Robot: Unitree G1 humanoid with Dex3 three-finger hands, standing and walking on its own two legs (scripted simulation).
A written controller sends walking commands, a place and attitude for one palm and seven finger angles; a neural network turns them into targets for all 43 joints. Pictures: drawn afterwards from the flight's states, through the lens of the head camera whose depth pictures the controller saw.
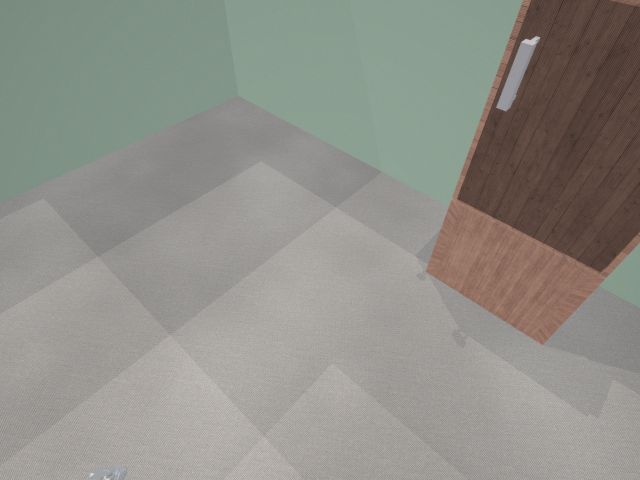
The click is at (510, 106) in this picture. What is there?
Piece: cupboard door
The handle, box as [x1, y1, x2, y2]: [496, 36, 540, 110]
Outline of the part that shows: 540,37 536,36 530,40 525,39 521,42 496,107 506,110 510,106 512,100 515,97 515,93 533,49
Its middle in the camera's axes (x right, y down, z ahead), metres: +0.46 -0.38 +0.89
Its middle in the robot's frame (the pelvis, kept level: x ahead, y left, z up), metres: +0.95 -0.40 +0.08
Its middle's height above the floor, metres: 0.85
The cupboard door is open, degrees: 0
